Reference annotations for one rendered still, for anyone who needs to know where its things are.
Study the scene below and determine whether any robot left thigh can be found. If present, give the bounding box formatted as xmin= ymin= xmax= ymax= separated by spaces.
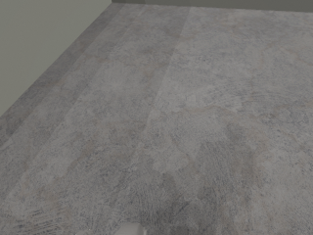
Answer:
xmin=114 ymin=222 xmax=148 ymax=235

